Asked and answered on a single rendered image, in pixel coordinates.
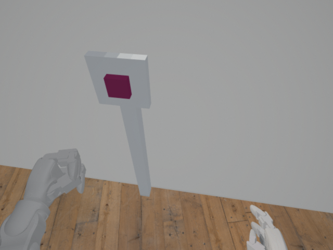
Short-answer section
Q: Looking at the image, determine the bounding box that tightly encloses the right robot hand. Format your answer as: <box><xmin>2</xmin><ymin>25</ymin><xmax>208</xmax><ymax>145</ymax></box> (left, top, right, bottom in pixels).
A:
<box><xmin>247</xmin><ymin>205</ymin><xmax>288</xmax><ymax>250</ymax></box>

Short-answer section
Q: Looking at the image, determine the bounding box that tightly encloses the button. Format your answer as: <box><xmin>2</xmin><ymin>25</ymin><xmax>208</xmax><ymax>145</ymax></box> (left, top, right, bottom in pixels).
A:
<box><xmin>104</xmin><ymin>74</ymin><xmax>132</xmax><ymax>99</ymax></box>

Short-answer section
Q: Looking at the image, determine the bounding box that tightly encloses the robot left forearm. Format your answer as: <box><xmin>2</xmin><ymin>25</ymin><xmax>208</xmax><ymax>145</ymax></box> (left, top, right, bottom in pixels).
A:
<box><xmin>0</xmin><ymin>199</ymin><xmax>50</xmax><ymax>250</ymax></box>

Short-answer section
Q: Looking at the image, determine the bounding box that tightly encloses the left robot hand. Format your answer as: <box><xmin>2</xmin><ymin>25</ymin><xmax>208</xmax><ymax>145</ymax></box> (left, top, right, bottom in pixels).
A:
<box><xmin>23</xmin><ymin>148</ymin><xmax>86</xmax><ymax>207</ymax></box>

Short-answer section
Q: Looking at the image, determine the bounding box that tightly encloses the panel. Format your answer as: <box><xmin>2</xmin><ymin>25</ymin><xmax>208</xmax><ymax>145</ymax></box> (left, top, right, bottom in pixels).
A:
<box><xmin>84</xmin><ymin>51</ymin><xmax>151</xmax><ymax>197</ymax></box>

